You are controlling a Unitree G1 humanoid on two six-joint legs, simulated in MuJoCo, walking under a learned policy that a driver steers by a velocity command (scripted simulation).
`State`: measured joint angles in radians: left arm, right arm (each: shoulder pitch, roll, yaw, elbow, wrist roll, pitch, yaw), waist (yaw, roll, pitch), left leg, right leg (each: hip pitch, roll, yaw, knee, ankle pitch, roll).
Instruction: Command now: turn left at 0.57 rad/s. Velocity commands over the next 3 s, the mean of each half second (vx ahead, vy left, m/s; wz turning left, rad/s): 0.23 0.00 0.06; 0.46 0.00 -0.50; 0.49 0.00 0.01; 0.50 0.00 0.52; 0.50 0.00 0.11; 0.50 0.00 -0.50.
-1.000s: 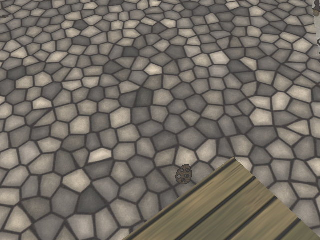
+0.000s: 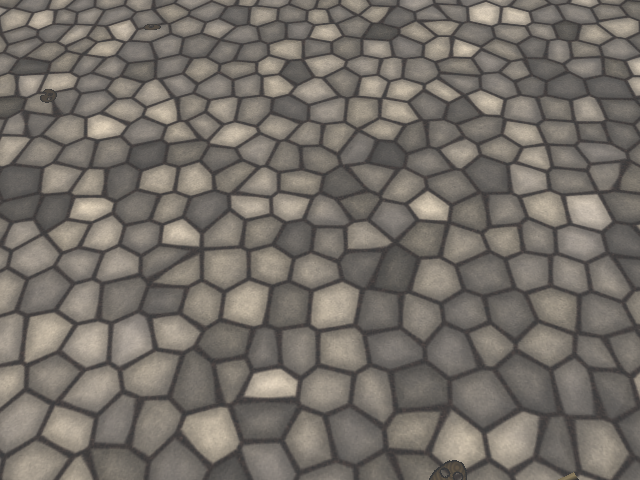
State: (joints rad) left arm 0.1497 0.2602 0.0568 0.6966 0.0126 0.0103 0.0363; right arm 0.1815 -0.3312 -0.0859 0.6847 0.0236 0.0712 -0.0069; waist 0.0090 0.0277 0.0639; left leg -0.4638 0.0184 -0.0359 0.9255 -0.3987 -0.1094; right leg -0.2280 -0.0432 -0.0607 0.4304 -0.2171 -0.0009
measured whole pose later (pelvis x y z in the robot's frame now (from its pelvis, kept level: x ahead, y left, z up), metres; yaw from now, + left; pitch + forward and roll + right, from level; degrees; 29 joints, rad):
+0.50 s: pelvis +0.09 +0.05 +0.00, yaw -2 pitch +1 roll +0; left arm 0.23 0.30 0.08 0.80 -0.02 -0.03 -0.02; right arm 0.34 -0.26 -0.05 0.78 -0.01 -0.06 -0.01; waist -0.04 -0.03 -0.01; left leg 0.06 -0.02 0.12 0.18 -0.26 0.03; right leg -0.67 -0.06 0.07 0.81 -0.01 0.04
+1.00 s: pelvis +0.36 -0.04 +0.00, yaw -18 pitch +2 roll +0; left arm 0.31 0.28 0.06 0.71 -0.02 -0.05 0.00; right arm 0.11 -0.31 -0.05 0.68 -0.02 -0.10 0.00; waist 0.05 0.03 0.03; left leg -0.67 0.10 -0.09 0.76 -0.05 -0.07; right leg -0.15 0.11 0.10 0.33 -0.21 -0.08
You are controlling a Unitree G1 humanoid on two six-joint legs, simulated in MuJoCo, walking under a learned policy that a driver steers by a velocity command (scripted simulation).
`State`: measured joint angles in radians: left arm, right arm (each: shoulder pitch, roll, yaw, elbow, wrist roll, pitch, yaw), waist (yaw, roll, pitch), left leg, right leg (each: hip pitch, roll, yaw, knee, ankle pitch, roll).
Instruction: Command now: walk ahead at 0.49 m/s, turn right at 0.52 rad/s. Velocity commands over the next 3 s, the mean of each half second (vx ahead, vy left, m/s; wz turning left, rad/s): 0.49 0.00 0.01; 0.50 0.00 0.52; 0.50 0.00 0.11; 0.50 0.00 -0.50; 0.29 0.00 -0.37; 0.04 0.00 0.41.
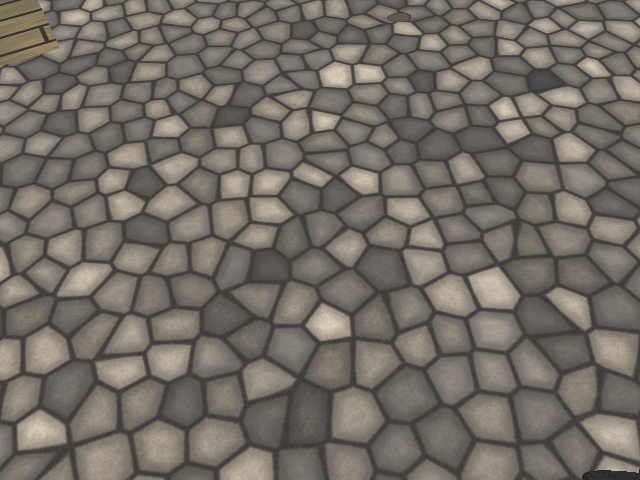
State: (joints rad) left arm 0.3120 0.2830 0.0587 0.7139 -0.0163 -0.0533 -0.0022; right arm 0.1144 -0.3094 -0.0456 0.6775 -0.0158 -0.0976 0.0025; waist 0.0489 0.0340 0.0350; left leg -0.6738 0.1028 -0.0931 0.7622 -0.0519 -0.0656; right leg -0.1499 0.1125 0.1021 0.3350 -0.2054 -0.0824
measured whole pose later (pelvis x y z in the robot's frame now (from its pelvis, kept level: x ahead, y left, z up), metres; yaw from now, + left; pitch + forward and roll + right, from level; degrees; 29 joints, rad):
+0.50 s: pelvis +0.29 +0.05 +0.00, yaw +3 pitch +2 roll +0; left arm 0.09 0.28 0.03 0.66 0.01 -0.09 -0.01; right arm 0.40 -0.27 -0.05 0.78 0.02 -0.06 0.00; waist -0.09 -0.03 0.03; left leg -0.14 -0.09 -0.11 0.32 -0.20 0.06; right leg -0.59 -0.05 0.10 0.65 -0.07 0.04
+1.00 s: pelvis +0.55 +0.04 +0.00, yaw +21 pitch +1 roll -2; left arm 0.33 0.29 0.07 0.82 0.00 -0.09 0.00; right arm 0.15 -0.31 -0.06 0.64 0.02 -0.02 0.03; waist 0.09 0.05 0.04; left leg -0.69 0.10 -0.04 0.80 -0.05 -0.01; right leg 0.00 0.03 -0.15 0.24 -0.26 -0.01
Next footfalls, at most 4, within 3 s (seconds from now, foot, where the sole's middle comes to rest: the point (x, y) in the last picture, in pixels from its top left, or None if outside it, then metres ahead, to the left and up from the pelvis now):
0.18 left None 0.30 0.14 -0.78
0.64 right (396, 441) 0.55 -0.08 -0.78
1.16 left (247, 352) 0.74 0.26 -0.78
1.72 right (296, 232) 1.11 0.18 -0.78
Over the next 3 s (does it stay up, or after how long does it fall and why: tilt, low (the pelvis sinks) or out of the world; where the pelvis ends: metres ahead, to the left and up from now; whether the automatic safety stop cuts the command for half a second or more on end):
stays up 1.30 0.35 0.00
